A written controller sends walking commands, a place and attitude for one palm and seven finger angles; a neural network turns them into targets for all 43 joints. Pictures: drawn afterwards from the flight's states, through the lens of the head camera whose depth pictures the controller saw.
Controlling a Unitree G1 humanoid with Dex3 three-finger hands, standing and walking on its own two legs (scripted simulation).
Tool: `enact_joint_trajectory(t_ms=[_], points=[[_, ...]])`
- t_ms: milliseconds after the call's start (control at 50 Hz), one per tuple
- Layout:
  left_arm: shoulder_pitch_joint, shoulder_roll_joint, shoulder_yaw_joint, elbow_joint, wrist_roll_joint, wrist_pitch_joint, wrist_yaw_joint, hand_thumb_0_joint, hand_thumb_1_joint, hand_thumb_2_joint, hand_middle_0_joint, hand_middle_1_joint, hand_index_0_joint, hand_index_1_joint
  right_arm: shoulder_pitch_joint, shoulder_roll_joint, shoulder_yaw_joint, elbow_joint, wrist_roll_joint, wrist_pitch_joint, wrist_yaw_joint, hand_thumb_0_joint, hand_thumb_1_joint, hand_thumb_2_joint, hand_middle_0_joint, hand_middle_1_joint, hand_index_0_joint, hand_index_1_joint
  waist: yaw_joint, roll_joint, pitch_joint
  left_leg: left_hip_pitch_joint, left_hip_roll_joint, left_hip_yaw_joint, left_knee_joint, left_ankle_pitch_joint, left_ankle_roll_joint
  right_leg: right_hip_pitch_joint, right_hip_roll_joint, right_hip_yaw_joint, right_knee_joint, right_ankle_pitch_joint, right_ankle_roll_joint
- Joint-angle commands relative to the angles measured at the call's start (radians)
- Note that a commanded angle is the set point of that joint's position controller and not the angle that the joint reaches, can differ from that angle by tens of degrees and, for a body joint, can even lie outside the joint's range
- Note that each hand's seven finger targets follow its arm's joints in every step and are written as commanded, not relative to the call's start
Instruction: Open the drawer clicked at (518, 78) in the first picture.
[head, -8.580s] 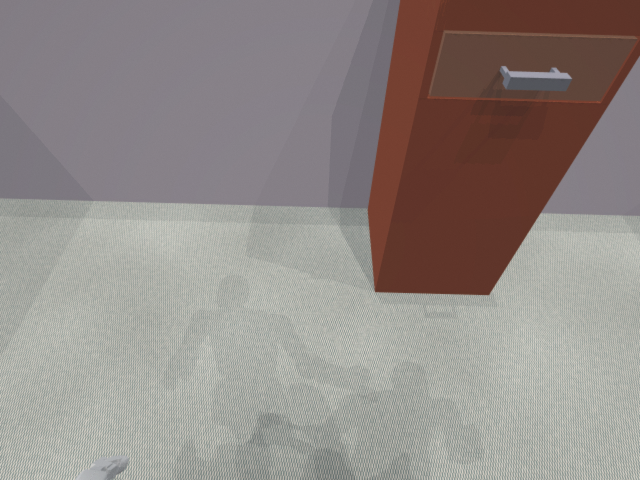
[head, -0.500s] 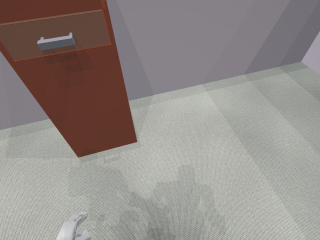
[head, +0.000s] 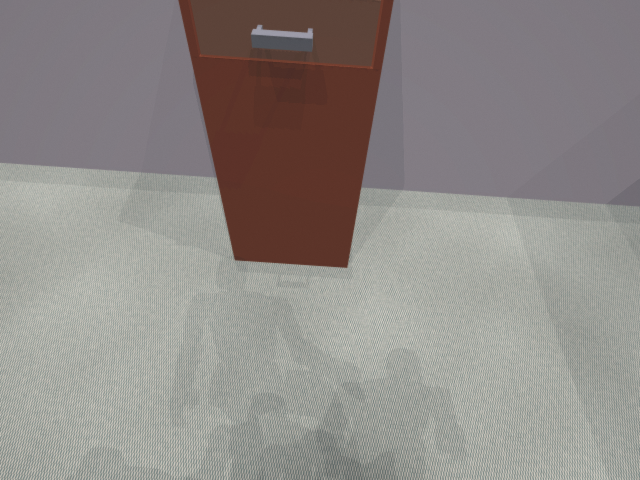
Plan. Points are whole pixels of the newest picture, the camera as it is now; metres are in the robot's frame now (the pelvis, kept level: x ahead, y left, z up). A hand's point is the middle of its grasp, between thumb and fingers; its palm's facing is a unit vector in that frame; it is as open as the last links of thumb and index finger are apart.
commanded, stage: take the last steps up to it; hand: left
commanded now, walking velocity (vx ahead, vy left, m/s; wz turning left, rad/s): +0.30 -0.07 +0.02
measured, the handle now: (283, 35) +0.90 +0.17 +0.11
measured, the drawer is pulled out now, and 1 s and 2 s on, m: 0.00 0.00 0.00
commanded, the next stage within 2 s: come to a stop and stand still in 1.14 s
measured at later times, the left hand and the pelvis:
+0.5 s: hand (220, 454) +0.17 +0.16 -0.15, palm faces -0.04 -0.98 -0.20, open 7.4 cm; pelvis +0.09 -0.03 +0.01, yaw -1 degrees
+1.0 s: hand (278, 468) +0.16 +0.07 -0.16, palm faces +0.15 -0.98 -0.14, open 7.3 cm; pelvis +0.24 -0.07 +0.01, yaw +2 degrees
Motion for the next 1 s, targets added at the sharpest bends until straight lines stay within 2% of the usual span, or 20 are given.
enact_joint_trajectory(t_ms=[0,40,100,180,280,400,440,480,500,520,540,560,580,600,620,660,760,840,940,980], points=[[-0.090,0.073,0.005,-0.099,0.008,-0.012,-0.006,0.000,0.900,0.900,-0.200,-0.300,-0.200,-0.300,0.175,-0.215,-0.031,-0.009,-0.019,-0.027,-0.016,0.000,-0.900,-0.900,0.200,0.300,0.200,0.300,-0.109,0.239,-0.071,0.154,0.394,-0.416,-0.351,-0.048,0.198,-0.288,0.044,0.133,0.356,-0.237,-0.002],[-0.101,0.072,0.008,-0.050,0.016,-0.015,-0.021,0.000,0.900,0.900,-0.200,-0.300,-0.200,-0.300,0.126,-0.133,-0.010,-0.002,-0.017,-0.042,-0.030,0.000,-0.900,-0.900,0.200,0.300,0.200,0.300,-0.087,0.242,0.037,0.093,0.299,-0.352,-0.389,-0.126,0.165,-0.325,0.042,0.163,0.422,-0.098,-0.001],[-0.034,0.060,0.002,0.008,0.013,-0.027,-0.038,0.000,0.900,0.900,-0.200,-0.300,-0.200,-0.300,0.135,-0.095,0.003,0.010,-0.007,-0.065,-0.034,0.000,-0.900,-0.900,0.200,0.300,0.200,0.300,-0.061,0.189,0.056,0.114,0.233,-0.235,-0.392,0.047,0.141,-0.308,0.051,0.149,0.439,0.028,0.009],[-0.046,0.053,0.004,0.015,0.011,-0.022,-0.035,0.000,0.900,0.900,-0.200,-0.300,-0.200,-0.300,0.209,-0.079,-0.003,0.038,-0.004,-0.079,-0.039,0.000,-0.900,-0.900,0.200,0.300,0.200,0.300,-0.066,0.140,0.050,0.162,0.261,-0.219,-0.398,0.123,0.166,-0.342,0.044,0.165,0.426,0.071,0.025],[-0.131,0.036,0.005,-0.009,0.007,-0.022,-0.042,0.000,0.900,0.900,-0.200,-0.300,-0.200,-0.300,0.265,-0.078,-0.007,0.069,-0.010,-0.087,-0.043,0.000,-0.900,-0.900,0.200,0.300,0.200,0.300,-0.082,0.148,0.084,0.195,0.295,-0.218,-0.406,0.155,0.191,-0.379,0.024,0.165,0.317,0.081,0.030],[-0.216,0.006,0.002,-0.032,-0.001,-0.040,-0.050,0.000,0.900,0.900,-0.200,-0.300,-0.200,-0.300,0.295,-0.089,-0.014,0.109,-0.024,-0.085,-0.040,0.000,-0.900,-0.900,0.200,0.300,0.200,0.300,-0.099,0.188,0.083,0.137,0.291,-0.173,-0.339,0.246,0.174,-0.207,0.058,0.101,0.056,0.039,0.006],[-0.179,0.002,0.009,-0.019,-0.001,-0.049,-0.051,0.000,0.900,0.900,-0.200,-0.300,-0.200,-0.300,0.287,-0.087,-0.014,0.118,-0.025,-0.083,-0.040,0.000,-0.900,-0.900,0.200,0.300,0.200,0.300,-0.076,0.166,0.066,0.085,0.280,-0.148,-0.288,0.267,0.156,-0.081,0.087,0.080,-0.027,0.075,-0.010],[0.010,0.042,0.021,0.050,0.002,-0.068,-0.047,0.000,0.900,0.900,-0.200,-0.300,-0.200,-0.300,0.277,-0.081,-0.011,0.128,-0.017,-0.083,-0.036,0.000,-0.900,-0.900,0.200,0.300,0.200,0.300,0.010,0.086,-0.040,0.031,0.199,-0.066,-0.057,0.322,0.102,0.193,0.122,0.060,-0.168,0.143,-0.030],[0.138,0.115,0.036,0.091,0.008,-0.083,-0.037,0.000,0.900,0.900,-0.200,-0.300,-0.200,-0.300,0.291,-0.048,-0.008,0.125,-0.007,-0.088,-0.025,0.000,-0.900,-0.900,0.200,0.300,0.200,0.300,0.063,-0.065,-0.142,-0.128,0.140,0.002,0.170,0.227,0.062,0.432,-0.013,0.215,-0.219,0.082,-0.079],[0.250,0.219,0.062,0.120,0.006,-0.088,-0.023,0.000,0.900,0.900,-0.200,-0.300,-0.200,-0.300,0.294,0.022,0.011,0.092,0.002,-0.093,-0.022,0.000,-0.900,-0.900,0.200,0.300,0.200,0.300,0.088,-0.325,-0.207,-0.352,0.010,0.064,0.472,-0.249,0.025,0.572,-0.271,0.584,-0.324,0.114,-0.173],[0.259,0.223,0.055,0.115,-0.010,-0.082,-0.015,0.000,0.900,0.900,-0.200,-0.300,-0.200,-0.300,0.231,-0.022,0.003,0.066,0.003,-0.084,-0.023,0.000,-0.900,-0.900,0.200,0.300,0.200,0.300,0.098,-0.221,-0.187,-0.389,0.043,-0.032,0.616,-0.295,0.044,0.479,-0.300,0.630,-0.395,0.059,-0.210],[0.164,0.188,0.051,0.102,-0.009,-0.085,-0.013,0.000,0.900,0.900,-0.200,-0.300,-0.200,-0.300,0.213,-0.019,-0.006,0.078,0.003,-0.080,-0.017,0.000,-0.900,-0.900,0.200,0.300,0.200,0.300,0.065,-0.192,-0.131,-0.386,0.086,-0.062,0.679,-0.199,0.052,0.351,-0.264,0.606,-0.440,-0.126,-0.202],[0.077,0.144,0.039,0.080,-0.008,-0.081,-0.012,0.000,0.900,0.900,-0.200,-0.300,-0.200,-0.300,0.180,-0.006,-0.010,0.079,-0.002,-0.077,-0.014,0.000,-0.900,-0.900,0.200,0.300,0.200,0.300,0.037,-0.107,-0.047,-0.405,0.108,-0.055,0.712,-0.126,0.049,0.236,-0.250,0.572,-0.471,-0.223,-0.200],[0.020,0.099,0.027,0.065,-0.007,-0.082,-0.006,0.000,0.900,0.900,-0.200,-0.300,-0.200,-0.300,0.187,0.006,-0.011,0.089,-0.009,-0.071,-0.010,0.000,-0.900,-0.900,0.200,0.300,0.200,0.300,0.002,-0.032,-0.019,-0.381,0.131,-0.055,0.697,-0.057,0.043,0.172,-0.220,0.478,-0.471,-0.186,-0.184],[-0.012,0.062,0.014,0.056,-0.005,-0.088,-0.005,0.000,0.900,0.900,-0.200,-0.300,-0.200,-0.300,0.209,0.025,-0.008,0.101,-0.014,-0.062,-0.008,0.000,-0.900,-0.900,0.200,0.300,0.200,0.300,-0.028,-0.011,-0.009,-0.346,0.140,-0.046,0.668,-0.008,0.030,0.113,-0.181,0.384,-0.477,-0.098,-0.162],[-0.005,0.022,-0.002,0.066,-0.003,-0.099,-0.005,0.000,0.900,0.900,-0.200,-0.300,-0.200,-0.300,0.253,0.052,-0.005,0.118,-0.019,-0.047,-0.003,0.000,-0.900,-0.900,0.200,0.300,0.200,0.300,-0.056,-0.037,-0.008,-0.317,0.133,-0.025,0.622,0.059,0.013,0.080,-0.123,0.252,-0.479,0.052,-0.139],[0.064,0.011,-0.010,0.096,0.002,-0.117,0.000,0.000,0.900,0.900,-0.200,-0.300,-0.200,-0.300,0.172,0.043,-0.012,0.083,-0.020,-0.038,0.007,0.000,-0.900,-0.900,0.200,0.300,0.200,0.300,-0.056,-0.054,0.039,-0.393,0.144,-0.009,0.511,0.118,-0.015,0.108,-0.119,0.226,-0.508,0.152,-0.174],[0.121,0.021,-0.008,0.120,0.005,-0.125,0.001,0.000,0.900,0.900,-0.200,-0.300,-0.200,-0.300,0.044,0.041,-0.007,0.036,-0.016,-0.051,0.018,0.000,-0.900,-0.900,0.200,0.300,0.200,0.300,-0.031,-0.043,0.060,-0.433,0.145,0.012,0.340,0.122,-0.018,0.194,-0.125,0.219,-0.486,0.252,-0.199],[0.185,0.031,-0.009,0.152,0.008,-0.118,0.004,0.000,0.900,0.900,-0.200,-0.300,-0.200,-0.300,-0.072,0.060,0.006,0.003,-0.010,-0.066,0.021,0.000,-0.900,-0.900,0.200,0.300,0.200,0.300,0.005,-0.037,0.071,-0.325,0.108,0.060,0.159,0.096,0.005,0.221,-0.136,0.200,-0.424,0.416,-0.193],[0.198,0.030,-0.006,0.164,0.008,-0.111,0.006,0.000,0.900,0.900,-0.200,-0.300,-0.200,-0.300,-0.067,0.058,0.007,0.003,-0.009,-0.074,0.018,0.000,-0.900,-0.900,0.200,0.300,0.200,0.300,0.000,-0.062,0.052,-0.264,0.088,0.075,0.102,0.074,0.021,0.250,-0.133,0.193,-0.371,0.487,-0.185]])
